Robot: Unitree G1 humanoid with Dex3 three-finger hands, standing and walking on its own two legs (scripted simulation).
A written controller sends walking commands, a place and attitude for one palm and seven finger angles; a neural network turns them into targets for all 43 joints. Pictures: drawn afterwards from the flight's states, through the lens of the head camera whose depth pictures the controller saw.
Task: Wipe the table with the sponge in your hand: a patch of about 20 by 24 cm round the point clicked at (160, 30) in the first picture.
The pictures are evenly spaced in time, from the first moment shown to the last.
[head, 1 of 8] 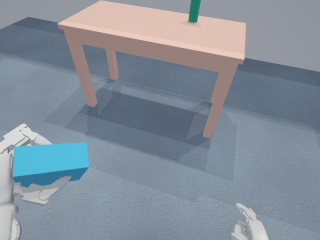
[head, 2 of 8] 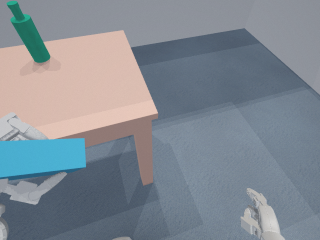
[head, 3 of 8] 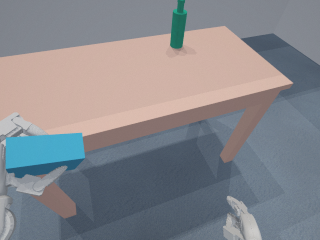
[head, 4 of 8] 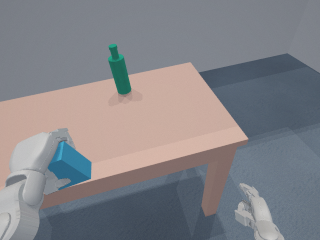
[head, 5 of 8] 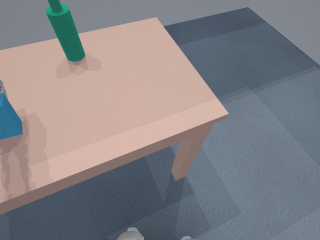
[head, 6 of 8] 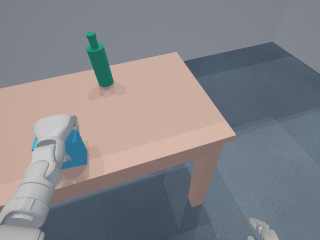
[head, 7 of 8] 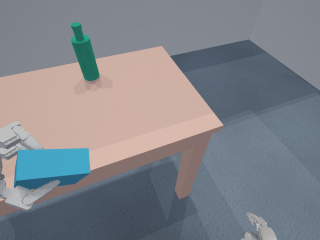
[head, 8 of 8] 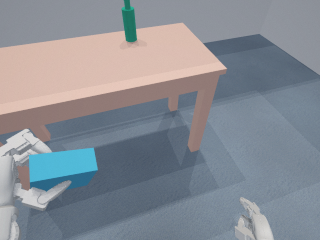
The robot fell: no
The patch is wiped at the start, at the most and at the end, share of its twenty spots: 0.00 0.80 0.80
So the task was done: no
